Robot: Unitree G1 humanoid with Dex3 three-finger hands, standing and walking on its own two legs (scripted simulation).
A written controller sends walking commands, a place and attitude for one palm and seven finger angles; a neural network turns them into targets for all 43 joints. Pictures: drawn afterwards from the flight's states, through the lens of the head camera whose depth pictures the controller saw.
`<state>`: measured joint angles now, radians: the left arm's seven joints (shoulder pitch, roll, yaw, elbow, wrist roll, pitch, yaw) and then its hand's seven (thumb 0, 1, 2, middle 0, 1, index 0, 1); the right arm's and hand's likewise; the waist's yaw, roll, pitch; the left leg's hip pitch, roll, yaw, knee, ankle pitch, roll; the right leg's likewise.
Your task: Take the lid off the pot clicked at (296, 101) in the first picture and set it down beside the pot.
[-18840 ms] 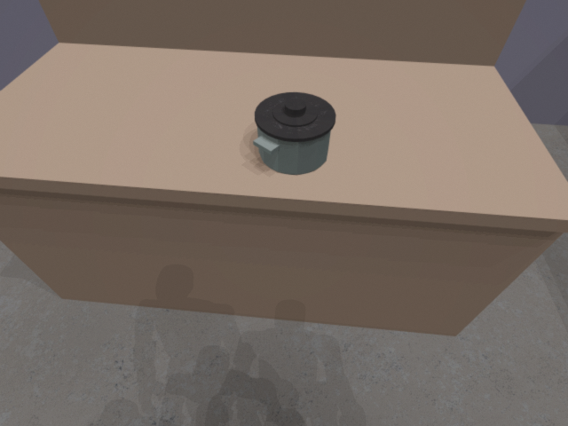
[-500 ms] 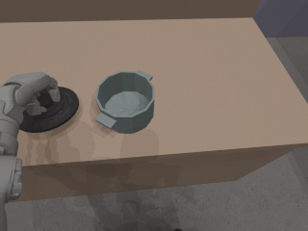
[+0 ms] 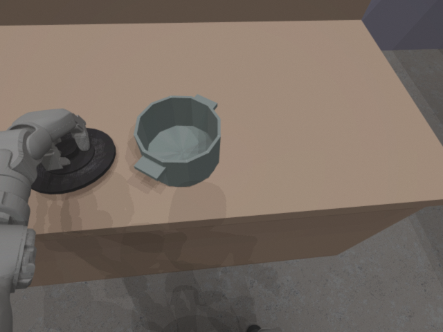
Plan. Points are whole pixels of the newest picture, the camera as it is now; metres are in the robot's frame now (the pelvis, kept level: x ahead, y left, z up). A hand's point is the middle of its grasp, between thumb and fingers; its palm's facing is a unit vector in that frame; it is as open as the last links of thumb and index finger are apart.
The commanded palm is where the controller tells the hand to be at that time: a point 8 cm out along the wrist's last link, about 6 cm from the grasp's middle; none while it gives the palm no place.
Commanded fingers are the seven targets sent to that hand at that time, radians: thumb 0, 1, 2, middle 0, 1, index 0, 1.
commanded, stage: lower the lid onto the table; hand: left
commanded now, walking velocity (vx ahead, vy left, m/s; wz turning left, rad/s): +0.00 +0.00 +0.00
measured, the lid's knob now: (65, 150) +0.47 +0.29 +0.00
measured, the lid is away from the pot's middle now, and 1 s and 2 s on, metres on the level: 0.23 0.23 0.23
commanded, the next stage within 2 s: open the fingers wide in 0.60 s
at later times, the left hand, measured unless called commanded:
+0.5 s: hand (61, 153) +0.45 +0.29 +0.01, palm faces -0.50 -0.08 -0.86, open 7.1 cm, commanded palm +0.49 +0.30 +0.06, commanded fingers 0.00 0.63 1.05 -0.80 -1.00 -0.88 -1.04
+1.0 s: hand (62, 157) +0.44 +0.29 +0.01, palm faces -0.46 -0.07 -0.89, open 7.1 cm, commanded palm +0.46 +0.28 +0.06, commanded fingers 0.00 0.39 0.85 -0.60 -0.96 -0.65 -0.99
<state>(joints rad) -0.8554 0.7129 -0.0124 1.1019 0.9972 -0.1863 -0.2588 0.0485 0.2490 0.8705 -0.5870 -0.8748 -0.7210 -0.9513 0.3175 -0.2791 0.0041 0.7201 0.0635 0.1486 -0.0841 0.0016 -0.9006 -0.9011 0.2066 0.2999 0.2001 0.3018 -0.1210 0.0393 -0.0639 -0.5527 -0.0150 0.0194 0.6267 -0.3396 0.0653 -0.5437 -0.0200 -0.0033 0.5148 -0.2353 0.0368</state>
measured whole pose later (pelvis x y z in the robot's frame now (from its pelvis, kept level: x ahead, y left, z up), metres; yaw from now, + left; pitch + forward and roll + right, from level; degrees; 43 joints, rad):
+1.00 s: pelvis -0.02 +0.00 -0.02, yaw -1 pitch +19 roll -3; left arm -0.92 0.74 -0.02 1.16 1.02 -0.16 -0.20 0.01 0.24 0.82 -0.57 -0.96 -0.71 -1.00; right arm 0.36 -0.27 0.01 0.69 0.07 0.21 -0.07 0.00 -0.90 -0.90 0.21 0.30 0.20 0.30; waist -0.14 0.05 -0.11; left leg -0.75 0.00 0.03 0.81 -0.39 0.07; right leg -0.75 0.00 0.01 0.69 -0.27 0.03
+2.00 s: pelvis -0.02 +0.00 -0.02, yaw -1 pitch +18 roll -3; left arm -0.85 0.77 0.03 1.10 1.01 -0.19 -0.22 0.00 0.00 0.64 -0.38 -0.91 -0.36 -0.87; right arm 0.35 -0.28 0.01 0.68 0.07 0.21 -0.07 0.00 -0.90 -0.90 0.21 0.30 0.20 0.30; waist -0.13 0.04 -0.10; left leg -0.72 0.00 0.03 0.80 -0.39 0.07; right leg -0.72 0.00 0.00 0.67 -0.28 0.04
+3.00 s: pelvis +0.00 +0.01 +0.01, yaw +0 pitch +11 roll -2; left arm -0.90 0.71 -0.05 0.97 0.95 -0.09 -0.33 0.00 0.00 0.63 -0.35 -0.88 -0.35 -0.87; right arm 0.30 -0.27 0.00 0.67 0.08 0.19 -0.04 0.00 -0.90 -0.90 0.20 0.30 0.20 0.30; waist -0.09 0.06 -0.07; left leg -0.44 -0.04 0.02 0.56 -0.32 0.08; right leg -0.42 -0.04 0.00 0.44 -0.21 0.03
